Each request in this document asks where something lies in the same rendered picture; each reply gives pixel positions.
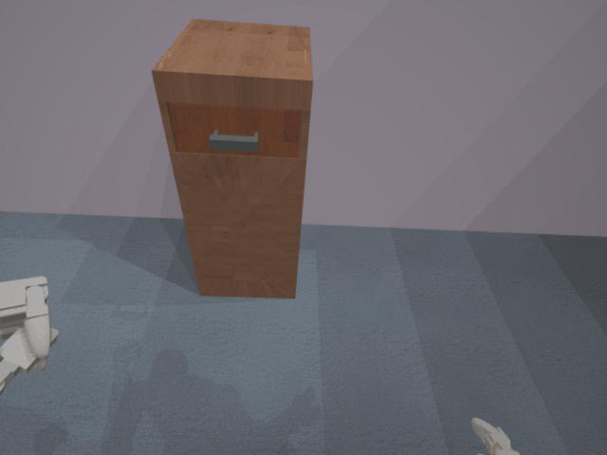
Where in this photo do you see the cabinet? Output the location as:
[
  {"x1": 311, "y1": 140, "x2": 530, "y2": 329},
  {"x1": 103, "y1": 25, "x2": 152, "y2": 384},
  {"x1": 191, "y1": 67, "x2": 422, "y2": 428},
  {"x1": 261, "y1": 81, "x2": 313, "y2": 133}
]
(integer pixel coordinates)
[{"x1": 152, "y1": 19, "x2": 313, "y2": 299}]

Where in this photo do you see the right robot hand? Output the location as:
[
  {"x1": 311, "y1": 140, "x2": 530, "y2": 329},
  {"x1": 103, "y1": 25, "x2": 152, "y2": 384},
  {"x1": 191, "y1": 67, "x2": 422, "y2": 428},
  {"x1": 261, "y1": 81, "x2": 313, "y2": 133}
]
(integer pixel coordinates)
[{"x1": 471, "y1": 418, "x2": 520, "y2": 455}]

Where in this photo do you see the drawer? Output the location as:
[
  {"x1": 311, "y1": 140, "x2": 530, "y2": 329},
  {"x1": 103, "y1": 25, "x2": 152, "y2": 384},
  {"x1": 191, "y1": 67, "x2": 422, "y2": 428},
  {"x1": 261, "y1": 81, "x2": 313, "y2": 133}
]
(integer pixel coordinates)
[{"x1": 169, "y1": 102, "x2": 301, "y2": 158}]

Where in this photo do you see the handle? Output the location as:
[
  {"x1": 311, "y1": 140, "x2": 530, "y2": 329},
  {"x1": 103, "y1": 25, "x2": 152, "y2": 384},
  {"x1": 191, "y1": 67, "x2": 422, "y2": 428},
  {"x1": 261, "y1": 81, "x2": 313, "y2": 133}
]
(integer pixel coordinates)
[{"x1": 209, "y1": 130, "x2": 259, "y2": 152}]

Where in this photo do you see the left robot hand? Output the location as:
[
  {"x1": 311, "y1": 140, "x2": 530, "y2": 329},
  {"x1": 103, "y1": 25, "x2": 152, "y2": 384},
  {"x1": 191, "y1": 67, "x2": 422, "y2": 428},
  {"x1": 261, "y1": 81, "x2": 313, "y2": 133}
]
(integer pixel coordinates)
[{"x1": 0, "y1": 276, "x2": 59, "y2": 395}]

